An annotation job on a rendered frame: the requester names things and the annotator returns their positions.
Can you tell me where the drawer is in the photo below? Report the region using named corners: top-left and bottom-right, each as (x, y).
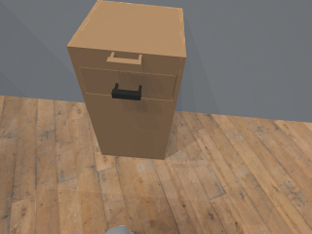
top-left (79, 66), bottom-right (176, 100)

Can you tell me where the handle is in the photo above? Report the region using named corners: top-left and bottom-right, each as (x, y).
top-left (111, 83), bottom-right (142, 100)
top-left (106, 57), bottom-right (141, 71)

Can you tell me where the cabinet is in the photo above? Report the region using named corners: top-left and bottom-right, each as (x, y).
top-left (66, 0), bottom-right (187, 160)

